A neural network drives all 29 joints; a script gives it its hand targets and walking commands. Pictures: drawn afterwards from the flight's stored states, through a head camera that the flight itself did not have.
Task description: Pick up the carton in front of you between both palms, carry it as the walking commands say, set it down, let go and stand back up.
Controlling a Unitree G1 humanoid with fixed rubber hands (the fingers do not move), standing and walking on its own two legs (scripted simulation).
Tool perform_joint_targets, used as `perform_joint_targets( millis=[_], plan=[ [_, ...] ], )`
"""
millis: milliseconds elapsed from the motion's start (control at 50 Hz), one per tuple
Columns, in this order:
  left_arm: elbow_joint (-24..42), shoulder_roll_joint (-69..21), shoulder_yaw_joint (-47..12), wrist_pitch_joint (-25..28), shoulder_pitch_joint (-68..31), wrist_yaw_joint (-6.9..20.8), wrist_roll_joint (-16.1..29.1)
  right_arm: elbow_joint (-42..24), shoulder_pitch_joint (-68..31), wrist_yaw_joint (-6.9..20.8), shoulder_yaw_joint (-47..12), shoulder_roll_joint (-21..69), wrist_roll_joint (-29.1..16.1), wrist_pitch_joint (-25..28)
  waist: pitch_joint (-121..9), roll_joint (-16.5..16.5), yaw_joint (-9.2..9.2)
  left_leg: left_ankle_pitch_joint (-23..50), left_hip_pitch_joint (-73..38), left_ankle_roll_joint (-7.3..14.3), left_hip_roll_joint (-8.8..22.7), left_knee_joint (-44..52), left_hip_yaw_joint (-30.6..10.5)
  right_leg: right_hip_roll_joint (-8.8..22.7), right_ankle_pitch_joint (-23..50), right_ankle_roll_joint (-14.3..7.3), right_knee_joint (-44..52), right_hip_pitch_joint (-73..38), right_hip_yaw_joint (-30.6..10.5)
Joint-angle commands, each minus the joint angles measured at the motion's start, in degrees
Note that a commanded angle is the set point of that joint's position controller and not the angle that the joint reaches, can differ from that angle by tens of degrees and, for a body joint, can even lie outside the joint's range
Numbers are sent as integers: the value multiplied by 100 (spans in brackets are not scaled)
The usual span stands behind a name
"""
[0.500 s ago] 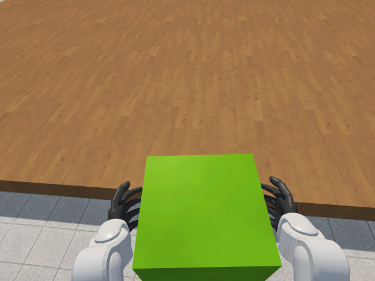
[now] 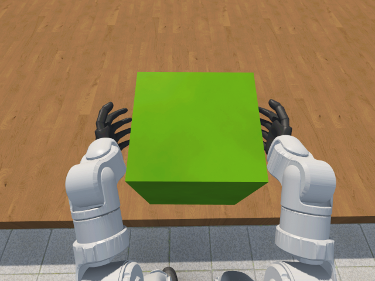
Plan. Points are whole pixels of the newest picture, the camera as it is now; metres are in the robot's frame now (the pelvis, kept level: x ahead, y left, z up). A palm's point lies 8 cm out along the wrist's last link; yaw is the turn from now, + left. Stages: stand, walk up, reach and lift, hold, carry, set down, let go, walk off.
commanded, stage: carry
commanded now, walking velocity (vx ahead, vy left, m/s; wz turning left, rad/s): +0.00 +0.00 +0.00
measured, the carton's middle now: (193, 148) +0.37 -0.01 +0.05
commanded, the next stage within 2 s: none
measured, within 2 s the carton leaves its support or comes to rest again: neither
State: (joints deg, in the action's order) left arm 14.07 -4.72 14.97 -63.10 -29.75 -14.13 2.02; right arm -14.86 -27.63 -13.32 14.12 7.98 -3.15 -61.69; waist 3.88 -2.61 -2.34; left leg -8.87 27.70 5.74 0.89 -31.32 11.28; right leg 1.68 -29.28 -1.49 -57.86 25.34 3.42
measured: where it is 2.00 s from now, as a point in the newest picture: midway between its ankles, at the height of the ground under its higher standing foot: (155, 157)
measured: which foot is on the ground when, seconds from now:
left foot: down 0.00-0.78, up 0.80-1.00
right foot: up 0.00-0.12, down 0.14-0.62, up 0.64-0.76, down 0.78-1.00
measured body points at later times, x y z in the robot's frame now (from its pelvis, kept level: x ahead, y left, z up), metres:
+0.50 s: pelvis +0.16 -0.01 +0.02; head +0.19 -0.01 +0.47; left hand +0.50 +0.16 +0.13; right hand +0.51 -0.15 +0.14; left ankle +0.09 +0.07 -0.70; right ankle +0.08 -0.10 -0.71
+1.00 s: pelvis +0.24 -0.02 +0.01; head +0.26 -0.02 +0.46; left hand +0.57 +0.16 +0.13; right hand +0.60 -0.14 +0.13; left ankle +0.22 +0.09 -0.55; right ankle +0.25 -0.10 -0.72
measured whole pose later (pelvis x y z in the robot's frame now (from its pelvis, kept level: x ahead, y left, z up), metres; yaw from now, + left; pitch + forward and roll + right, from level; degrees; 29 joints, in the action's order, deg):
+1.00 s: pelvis +0.24 -0.02 +0.01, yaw +3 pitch +3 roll +0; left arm 10.2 -7.7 14.7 -61.5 -27.1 -11.3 0.6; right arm -10.6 -26.8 -12.7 16.4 8.7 0.5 -61.1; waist -0.4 0.4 3.4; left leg -24.4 45.3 4.1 2.3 -93.1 2.7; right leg -1.5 -14.2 -5.1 -28.1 17.0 6.2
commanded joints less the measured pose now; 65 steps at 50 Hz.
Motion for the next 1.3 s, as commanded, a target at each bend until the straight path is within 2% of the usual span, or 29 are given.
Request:
perform_joint_targets(
  millis=[0, 60, 80, 140, 200, 300, 360, 400, 500, 540, 560, 580, 600, 660, 700, 720, 740, 760, 800, 840, 860, 1040, 1100, 1120, 1160, 1200, 1240, 1260, 1280],
  plan=[
    [-31, -3603, -3071, 405, -3093, 46, 586, -105, -3248, 120, -3192, 3396, -759, 310, -3617, 1043, -4, 4001, -3026, 588, 1432, 341, -1265, -126, 541, -32, 1764, -404, -37],
    [-312, -3688, -2998, 418, -3025, 126, 433, 16, -3426, 174, -3332, 3592, -767, 307, -3579, 789, 157, 4069, -2550, 263, 1124, -219, -748, 54, 2407, -55, 2936, -1270, 73],
    [-283, -3754, -3010, 409, -3055, 165, 446, -3, -3468, 182, -3361, 3662, -775, 295, -3636, 703, 205, 3480, -2290, 101, 1014, -308, -768, 296, 3004, -132, 2936, -1641, -116],
    [-120, -3843, -3111, 335, -3141, 233, 574, -158, -3552, 175, -3430, 3839, -776, 199, -3775, -123, 300, 1032, -1558, -299, 441, -399, -754, 1126, 6998, -563, 2239, -2386, -769],
    [267, -4037, -3275, 284, -3114, 303, 760, -418, -3589, 178, -3448, 3878, -796, 123, -3658, -445, 271, 1896, -1720, -347, 396, -379, -715, 919, 6974, -442, 2088, -2415, -551],
    [452, -3911, -3410, 230, -3006, 333, 781, -316, -3165, 147, -3353, 3707, -548, 61, -3740, 302, 205, 4328, -2733, -75, 708, -487, -913, 473, 4931, -134, 2091, -1530, -216],
    [216, -3947, -3449, 199, -2828, 328, 696, 2, -2822, 181, -3255, 3628, -377, 11, -3423, 595, 187, 4813, -2960, -85, 662, -488, -827, 213, 4320, 6, 2661, -1340, -16],
    [-66, -4002, -3401, 177, -2707, 340, 570, 317, -2671, 222, -3189, 3668, -260, -17, -3191, 567, 174, 4448, -2798, -157, 483, -476, -660, 176, 4898, 25, 2899, -1561, 54],
    [-547, -4450, -3332, 263, -2725, 467, 392, 852, -2675, 319, -3162, 4174, -103, 97, -2887, -356, 208, 1396, -1489, -497, -69, 829, -162, 563, 8295, -208, 2362, -3283, -110],
    [-462, -4689, -3417, 384, -3000, 512, 427, 720, -3041, 349, -3254, 4459, -184, 231, -2893, 25, 68, 2524, -2637, -500, -27, 1482, -167, 361, 6970, -152, 1755, -2415, 133],
    [-450, -4722, -3449, 439, -3065, 502, 399, 689, -3105, 352, -3261, 4484, -214, 292, -2792, 739, -70, 4481, -3975, -339, 317, 1237, -501, 77, 4407, -39, 1431, -931, 371],
    [-469, -4646, -3429, 477, -3069, 471, 317, 780, -3014, 345, -3256, 4433, -218, 332, -2479, 1588, -218, 6627, -5365, 68, 968, 541, -1135, -289, 481, 54, 1236, 1107, 593],
    [-517, -4540, -3361, 514, -2948, 420, 224, 792, -2906, 346, -3327, 4356, -300, 340, -2354, 1408, -404, 6855, -5746, 328, 1305, 247, -1403, -272, -430, 56, 1399, 1897, 388],
    [-557, -4277, -3094, 560, -2598, 249, 116, 301, -3371, 279, -3634, 4191, -594, 432, -2757, 895, -258, 5430, -4839, 411, 1291, 156, -1432, -251, 810, -70, 2563, 755, 362],
    [-462, -4252, -3083, 549, -2442, 216, 207, -21, -3368, 244, -3751, 4146, -768, 453, -3052, 1015, 363, 4572, -2647, 144, 955, -374, -666, -482, 2300, -239, 3011, -1872, 711],
    [-409, -4155, -3057, 527, -2439, 218, 257, -28, -3312, 218, -3729, 4050, -775, 410, -3285, 674, 684, 3162, -1458, -120, 716, -1227, -459, -197, 2455, -508, 3110, -3178, 323],
    [-420, -3862, -2977, 505, -2526, 197, 246, 11, -3309, 189, -3676, 3991, -717, 325, -3451, -796, 878, 346, -2, -439, 148, -2811, -250, 1190, 3628, -1146, 3632, -4155, -1687],
    [-341, -3658, -2975, 475, -2746, 170, 318, 120, -3221, 158, -3574, 3864, -638, 274, -3367, -1316, 777, -2197, 975, -391, -344, -4196, -704, 1920, 4287, -1744, 3948, -4295, -2864],
    [35, -3767, -3207, 387, -2993, 187, 414, 263, -3163, 124, -3354, 3782, -573, 176, -2802, -358, 587, -1978, 1522, -226, 55, -5468, -1189, 1989, 2147, -1772, 4136, -3234, -2961],
    [412, -4032, -3550, 351, -3605, 265, 747, -12, -3506, 130, -3221, 3825, -580, 193, -2571, 15, 490, -1807, 2015, -182, 401, -5655, -1469, 1858, 1066, -1611, 4038, -2791, -2902],
    [374, -4142, -3652, 331, -3748, 328, 900, 2, -3516, 120, -3157, 3758, -534, 195, -2456, 170, 437, -1535, 2138, -228, 322, -6001, -1147, 1682, 844, -1518, 4167, -2581, -2533],
    [-269, -3680, -3323, 136, -3045, 279, 925, 518, -2935, -67, -2775, 3217, -23, -27, -2042, -330, 707, -2084, 5215, -101, 464, -8449, -1004, 1792, 627, -1567, 4293, -3542, -2146],
    [-367, -3740, -3179, 88, -3198, 292, 888, 562, -3324, -41, -2842, 3418, -165, -90, -1568, -190, 787, -2146, 5719, -198, 617, -8265, -897, 1763, 219, -1467, 4662, -3383, -1927],
    [-325, -3831, -3197, 110, -3273, 294, 900, 577, -3517, -29, -2907, 3540, -228, -75, -1442, 11, 600, -2124, 5304, -297, 765, -7373, -842, 1496, 300, -1255, 4823, -2943, -1676],
    [-383, -3815, -3105, 132, -3352, 315, 854, 687, -3682, -24, -2908, 3730, -230, -64, -1314, -436, 474, -1742, 4200, -235, 832, -6101, -657, 1377, 1055, -1149, 5377, -2252, -993],
    [-413, -3837, -3025, 196, -3206, 305, 715, 856, -3684, -12, -3107, 3983, -376, -25, -1821, -974, 203, -1380, 1752, -92, 507, -4556, -27, 1165, 3567, -989, 5599, -1487, -152],
    [-381, -3838, -2984, 248, -3199, 294, 578, 767, -3756, -3, -3227, 4039, -508, 70, -2750, -1605, -152, -1541, 417, 82, -196, -3957, 367, 1153, 8143, -757, 4033, -2201, 609],
    [-390, -3832, -2946, 259, -3099, 280, 501, 810, -3718, -8, -3269, 4078, -536, 125, -3231, -1471, -420, -1769, -272, 191, -483, -3205, 272, 1008, 9520, -560, 2735, -2573, 634],
    [-329, -3773, -2895, 276, -3107, 246, 469, 782, -3687, -2, -3293, 4163, -586, 191, -3712, -900, -910, -1621, -1440, 201, -648, -1887, -315, 751, 9015, -334, 1035, -2207, 494]
  ],
)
